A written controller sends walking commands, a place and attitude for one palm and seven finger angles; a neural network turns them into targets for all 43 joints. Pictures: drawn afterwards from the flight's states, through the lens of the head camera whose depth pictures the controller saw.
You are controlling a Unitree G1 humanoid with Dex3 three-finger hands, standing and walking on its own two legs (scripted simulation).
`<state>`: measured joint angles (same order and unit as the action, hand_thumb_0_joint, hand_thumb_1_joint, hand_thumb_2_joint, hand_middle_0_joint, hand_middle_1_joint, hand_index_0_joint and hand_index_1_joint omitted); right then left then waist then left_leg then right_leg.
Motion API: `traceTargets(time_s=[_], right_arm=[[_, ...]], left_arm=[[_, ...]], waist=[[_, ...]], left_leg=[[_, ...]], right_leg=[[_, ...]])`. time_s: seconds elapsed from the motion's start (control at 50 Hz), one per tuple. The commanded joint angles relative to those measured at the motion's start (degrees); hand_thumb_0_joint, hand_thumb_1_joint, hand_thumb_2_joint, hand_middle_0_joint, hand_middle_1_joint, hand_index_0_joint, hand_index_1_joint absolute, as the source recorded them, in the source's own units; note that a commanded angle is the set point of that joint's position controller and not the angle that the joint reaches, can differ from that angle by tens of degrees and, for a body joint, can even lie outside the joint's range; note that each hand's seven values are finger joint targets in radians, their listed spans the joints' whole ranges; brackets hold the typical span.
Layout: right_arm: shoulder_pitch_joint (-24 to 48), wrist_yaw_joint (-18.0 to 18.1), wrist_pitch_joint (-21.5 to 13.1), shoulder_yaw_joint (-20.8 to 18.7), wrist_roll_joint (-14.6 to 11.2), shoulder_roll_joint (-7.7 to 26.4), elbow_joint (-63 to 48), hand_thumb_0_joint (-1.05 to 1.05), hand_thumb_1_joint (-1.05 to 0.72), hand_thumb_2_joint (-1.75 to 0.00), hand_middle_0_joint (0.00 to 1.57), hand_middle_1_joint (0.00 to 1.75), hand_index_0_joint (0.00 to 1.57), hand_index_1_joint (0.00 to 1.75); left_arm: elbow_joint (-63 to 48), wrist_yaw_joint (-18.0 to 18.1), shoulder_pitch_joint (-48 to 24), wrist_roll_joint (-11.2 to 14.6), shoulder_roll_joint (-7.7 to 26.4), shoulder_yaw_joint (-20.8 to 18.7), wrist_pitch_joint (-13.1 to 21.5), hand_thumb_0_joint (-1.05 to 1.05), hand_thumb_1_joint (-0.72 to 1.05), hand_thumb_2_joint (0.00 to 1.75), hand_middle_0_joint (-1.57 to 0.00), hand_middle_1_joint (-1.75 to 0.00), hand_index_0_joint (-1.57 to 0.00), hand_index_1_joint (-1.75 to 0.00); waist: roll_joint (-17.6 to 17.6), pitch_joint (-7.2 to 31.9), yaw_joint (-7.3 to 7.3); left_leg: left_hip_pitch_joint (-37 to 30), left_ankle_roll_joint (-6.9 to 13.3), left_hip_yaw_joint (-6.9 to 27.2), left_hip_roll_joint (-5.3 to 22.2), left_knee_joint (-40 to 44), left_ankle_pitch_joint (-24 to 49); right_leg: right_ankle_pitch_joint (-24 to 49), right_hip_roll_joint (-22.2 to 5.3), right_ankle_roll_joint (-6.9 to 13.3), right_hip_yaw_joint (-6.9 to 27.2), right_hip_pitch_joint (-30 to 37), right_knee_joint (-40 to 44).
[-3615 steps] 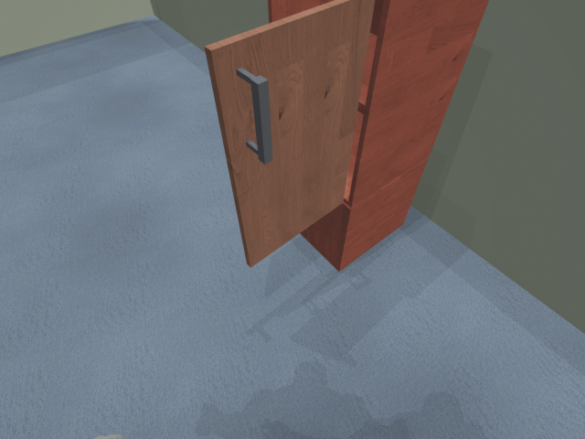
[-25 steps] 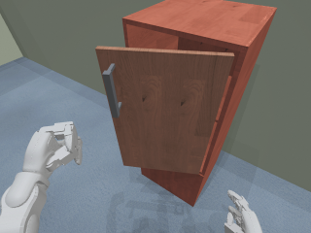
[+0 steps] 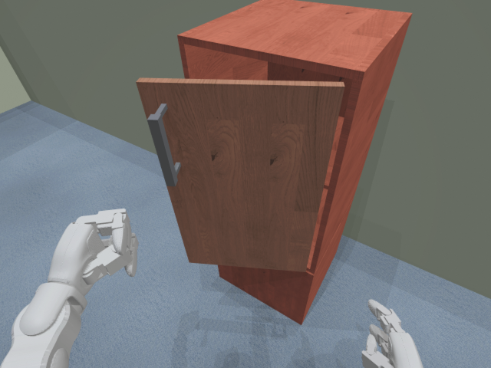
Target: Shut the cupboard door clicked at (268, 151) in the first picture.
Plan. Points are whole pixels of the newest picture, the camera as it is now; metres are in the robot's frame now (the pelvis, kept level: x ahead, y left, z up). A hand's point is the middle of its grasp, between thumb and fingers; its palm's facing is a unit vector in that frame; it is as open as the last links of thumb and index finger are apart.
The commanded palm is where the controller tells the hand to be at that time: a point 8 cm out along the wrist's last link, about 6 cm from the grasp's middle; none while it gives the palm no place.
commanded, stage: bring the fist close to the handle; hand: left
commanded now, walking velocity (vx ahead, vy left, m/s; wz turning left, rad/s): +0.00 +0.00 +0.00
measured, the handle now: (167, 146) +0.47 +0.21 +0.14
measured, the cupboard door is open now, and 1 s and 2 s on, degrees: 26 26 21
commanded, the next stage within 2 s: push the door shut along its arc in 1.36 s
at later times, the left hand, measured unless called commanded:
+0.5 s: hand (140, 204) +0.31 +0.20 +0.14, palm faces +0.05 -1.00 -0.04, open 3.1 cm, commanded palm +0.29 +0.24 +0.14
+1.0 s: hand (163, 177) +0.38 +0.19 +0.14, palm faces +0.01 -1.00 -0.01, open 3.1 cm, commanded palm +0.34 +0.23 +0.14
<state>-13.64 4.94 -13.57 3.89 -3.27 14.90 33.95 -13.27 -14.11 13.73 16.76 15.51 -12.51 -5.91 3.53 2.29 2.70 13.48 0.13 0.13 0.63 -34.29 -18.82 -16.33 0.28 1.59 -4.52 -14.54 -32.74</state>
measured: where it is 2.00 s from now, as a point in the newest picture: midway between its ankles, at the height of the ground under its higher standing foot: outside the picture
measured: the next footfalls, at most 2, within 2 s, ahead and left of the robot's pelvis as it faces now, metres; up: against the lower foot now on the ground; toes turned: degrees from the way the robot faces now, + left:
none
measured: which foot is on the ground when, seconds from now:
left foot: down 0.00-1.00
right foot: down 0.00-1.00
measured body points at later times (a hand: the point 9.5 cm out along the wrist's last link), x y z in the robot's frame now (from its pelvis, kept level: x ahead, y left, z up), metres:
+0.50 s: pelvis +0.01 +0.01 +0.00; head +0.00 -0.01 +0.45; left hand +0.30 +0.25 +0.15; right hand +0.18 -0.23 -0.08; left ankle +0.00 +0.12 -0.73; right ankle +0.02 -0.10 -0.73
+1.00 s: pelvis +0.02 +0.02 +0.00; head +0.02 +0.00 +0.45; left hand +0.37 +0.24 +0.14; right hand +0.18 -0.22 -0.09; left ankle +0.00 +0.12 -0.73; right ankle +0.02 -0.10 -0.73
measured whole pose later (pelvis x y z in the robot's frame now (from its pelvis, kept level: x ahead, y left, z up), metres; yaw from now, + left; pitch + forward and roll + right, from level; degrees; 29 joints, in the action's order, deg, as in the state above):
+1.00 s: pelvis +0.02 +0.02 +0.00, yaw -1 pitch +1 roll +0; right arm -13.1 4.1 -7.6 3.7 -3.3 14.5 36.0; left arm 15.4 -9.1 -17.7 12.4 14.8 -11.7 -6.5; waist 2.5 2.2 0.6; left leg 14.3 1.3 -1.3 -0.5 -32.2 -19.2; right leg -16.7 -0.7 0.4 -3.0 -16.2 -31.7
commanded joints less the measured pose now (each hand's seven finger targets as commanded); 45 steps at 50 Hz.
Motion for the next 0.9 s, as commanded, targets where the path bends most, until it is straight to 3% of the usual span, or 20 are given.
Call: traceTargets(time_s=[0.0,0.1,0.16,0.2,0.26,0.28,0.34,0.38,0.44,0.48,0.52,0.56,0.58,0.62,0.66,0.68,0.74,0.78,0.82,0.88], right_arm=[[8.6,1.0,-4.0,-2.5,0.1,5.3,-9.6,0.00,-0.90,-0.90,0.20,0.30,0.20,0.30],[7.6,1.2,-5.0,-2.5,-0.1,5.4,-7.8,0.00,-0.90,-0.90,0.20,0.30,0.20,0.30],[7.2,1.3,-5.0,-2.5,-0.4,5.7,-7.3,0.00,-0.90,-0.90,0.20,0.30,0.20,0.30],[7.1,1.3,-4.7,-2.6,-0.5,5.9,-7.4,0.00,-0.90,-0.90,0.20,0.30,0.20,0.30],[7.7,1.2,-3.6,-2.8,-0.3,6.2,-7.8,0.00,-0.90,-0.90,0.20,0.30,0.20,0.30],[7.5,1.1,-3.3,-2.8,-0.1,6.5,-7.7,0.00,-0.90,-0.90,0.20,0.30,0.20,0.30],[8.1,0.6,-2.8,-2.7,0.2,5.5,-8.6,0.00,-0.90,-0.90,0.20,0.30,0.20,0.30],[7.7,0.4,-2.7,-2.8,0.4,5.6,-8.3,0.00,-0.90,-0.90,0.20,0.30,0.20,0.30],[7.1,0.0,-2.6,-2.8,0.2,5.3,-8.1,0.00,-0.90,-0.90,0.20,0.30,0.20,0.30],[6.3,0.1,-2.2,-3.1,0.1,6.0,-7.4,0.00,-0.90,-0.90,0.20,0.30,0.20,0.30],[6.5,0.3,-1.7,-3.1,-0.4,6.0,-7.3,0.00,-0.90,-0.90,0.20,0.30,0.20,0.30],[6.5,0.5,-1.6,-3.3,-0.4,6.1,-7.7,0.00,-0.90,-0.90,0.20,0.30,0.20,0.30],[6.2,0.7,-1.3,-3.3,-0.3,6.7,-7.3,0.00,-0.90,-0.90,0.20,0.30,0.20,0.30],[6.6,0.9,-0.7,-3.3,-0.3,6.4,-7.4,0.00,-0.90,-0.90,0.20,0.30,0.20,0.30],[7.0,0.9,-0.3,-3.1,-0.1,6.2,-7.1,0.00,-0.90,-0.90,0.20,0.30,0.20,0.30],[6.9,1.0,0.0,-3.2,0.1,6.5,-6.7,0.00,-0.90,-0.90,0.20,0.30,0.20,0.30],[6.9,0.5,0.3,-3.0,0.4,5.6,-6.8,0.00,-0.90,-0.90,0.20,0.30,0.20,0.30],[6.4,0.2,0.8,-3.1,0.4,5.9,-6.5,0.00,-0.90,-0.90,0.20,0.30,0.20,0.30],[6.3,-0.1,1.1,-3.1,0.1,5.6,-6.5,0.00,-0.90,-0.90,0.20,0.30,0.20,0.30],[5.4,-0.1,2.4,-3.4,-0.1,6.6,-6.0,0.00,-0.90,-0.90,0.20,0.30,0.20,0.30]], left_arm=[[-13.6,2.1,-18.2,1.0,10.6,-6.4,4.9,0.00,0.90,0.90,-1.30,-1.50,-1.30,-1.50],[-8.4,3.3,-24.3,0.0,8.9,-3.7,7.4,0.00,0.90,0.90,-1.30,-1.50,-1.30,-1.50],[-3.7,2.3,-25.0,-0.8,7.2,-0.9,5.8,0.00,0.90,0.90,-1.30,-1.50,-1.30,-1.50],[-0.8,1.5,-24.7,-1.0,6.8,-0.2,4.0,0.00,0.90,0.90,-1.30,-1.50,-1.30,-1.50],[1.0,1.8,-25.9,-0.7,9.9,-4.3,2.1,0.00,0.90,0.90,-1.30,-1.50,-1.30,-1.50],[1.6,2.3,-25.8,-0.8,12.5,-6.7,2.1,0.00,0.90,0.90,-1.30,-1.50,-1.30,-1.50],[-1.9,3.7,-29.6,-0.7,11.4,-7.3,3.5,0.00,0.90,0.90,-1.30,-1.50,-1.30,-1.50],[-1.7,4.5,-30.8,-0.8,12.9,-8.5,5.0,0.00,0.90,0.90,-1.30,-1.50,-1.30,-1.50],[-1.5,4.0,-32.6,-1.5,8.9,-4.4,6.3,0.00,0.90,0.90,-1.30,-1.50,-1.30,-1.50],[3.1,3.4,-31.6,-1.7,9.1,-4.0,5.5,0.00,0.90,0.90,-1.30,-1.50,-1.30,-1.50],[3.6,2.5,-35.7,-2.1,6.1,0.0,4.4,0.00,0.90,0.90,-1.30,-1.50,-1.30,-1.50],[3.7,2.3,-36.1,-1.9,5.3,0.7,3.3,0.00,0.90,0.90,-1.30,-1.50,-1.30,-1.50],[5.3,2.6,-37.0,-2.1,7.6,-0.8,3.0,0.00,0.90,0.90,-1.30,-1.50,-1.30,-1.50],[5.5,3.2,-40.7,-2.2,8.0,-1.4,2.8,0.00,0.90,0.90,-1.30,-1.50,-1.30,-1.50],[5.6,4.3,-44.3,-2.5,8.9,-2.4,3.4,0.00,0.90,0.90,-1.30,-1.50,-1.30,-1.50],[6.4,5.1,-45.1,-2.7,11.8,-4.7,3.9,0.00,0.90,0.90,-1.30,-1.50,-1.30,-1.50],[7.0,6.3,-47.3,-3.3,10.1,-4.0,5.4,0.00,0.90,0.90,-1.30,-1.50,-1.30,-1.50],[9.0,6.5,-47.1,-3.9,10.8,-4.0,5.7,0.00,0.90,0.90,-1.30,-1.50,-1.30,-1.50],[11.3,6.0,-48.1,-4.0,7.1,-0.7,5.0,0.00,0.90,0.90,-1.30,-1.50,-1.30,-1.50],[19.3,5.2,-45.1,-3.7,8.7,-3.0,2.6,0.00,0.90,0.90,-1.30,-1.50,-1.30,-1.50]], waist=[[-2.9,3.9,-0.48],[-1.0,4.6,-1.55],[-0.5,3.9,-1.45],[-3.2,4.5,-1.31],[-5.8,6.2,-0.15],[-6.7,7.2,0.37],[-3.1,11.4,0.72],[-3.9,12.1,0.61],[0.1,10.8,-0.57],[-2.7,8.1,-1.23],[-1.3,6.9,-2.25],[-1.0,8.1,-1.94],[-4.4,8.1,-2.32],[-4.9,9.7,-2.24],[-3.8,11.2,-2.11],[-4.7,11.7,-1.87],[-1.6,15.0,-1.38],[-1.4,15.6,-1.32],[-0.7,13.6,-2.02],[-5.6,10.0,-1.99]], left_leg=[[0.8,1.7,0.7,-1.5,5.0,6.0],[-0.6,1.6,0.8,-1.4,5.6,5.8],[-0.6,1.5,1.0,-1.4,6.1,6.2],[0.3,1.7,0.9,-1.4,5.9,6.6],[1.0,1.6,0.5,-1.6,5.7,8.8],[1.3,1.6,0.4,-1.5,5.6,9.9],[-1.2,1.3,0.1,-1.6,5.6,14.8],[-1.5,1.3,0.0,-1.3,5.2,17.0],[-3.2,1.1,-0.4,-1.3,5.1,18.3],[-1.8,1.3,-0.2,-1.0,4.9,17.1],[-2.1,1.3,0.1,-1.1,5.4,14.9],[-2.7,1.2,0.4,-1.2,5.5,14.7],[-2.4,1.5,0.7,-1.0,5.3,14.6],[-2.5,1.4,0.8,-1.1,5.6,14.1],[-3.3,1.3,0.9,-1.2,5.7,14.6],[-3.2,1.4,0.7,-1.1,5.5,14.6],[-4.8,1.1,0.3,-1.1,5.4,19.2],[-4.9,0.9,0.2,-0.9,4.9,21.6],[-4.9,0.8,0.1,-0.9,5.0,21.7],[-2.2,1.0,0.1,-0.7,5.3,19.4]], right_leg=[[-1.7,-1.4,-1.6,4.3,1.1,8.1],[0.4,-0.9,-1.4,3.1,0.4,6.9],[2.5,-0.7,-1.1,2.5,0.3,6.4],[3.2,-1.0,-1.3,2.8,1.0,6.5],[5.6,-1.2,-1.4,3.1,3.0,6.1],[6.5,-1.3,-1.4,3.4,4.2,5.9],[13.5,-1.1,-1.0,2.4,6.1,3.7],[16.4,-1.0,-1.0,2.4,6.8,3.1],[18.3,-0.7,-0.7,1.9,4.7,2.8],[17.3,-0.6,-0.9,1.9,3.5,3.5],[14.9,-0.5,-0.8,1.6,1.7,3.8],[14.3,-0.5,-0.7,1.3,1.7,3.8],[14.0,-0.5,-0.8,1.5,1.9,4.0],[13.1,-0.6,-0.8,1.4,2.4,3.9],[13.3,-0.6,-0.7,1.5,2.7,3.6],[12.9,-0.7,-0.8,2.0,3.2,3.9],[17.8,-0.7,-0.2,1.8,5.2,2.7],[19.9,-0.8,-0.2,1.9,5.7,2.3],[20.4,-0.7,-0.1,1.5,4.3,2.5],[19.3,-0.6,-0.3,1.4,3.7,3.5]])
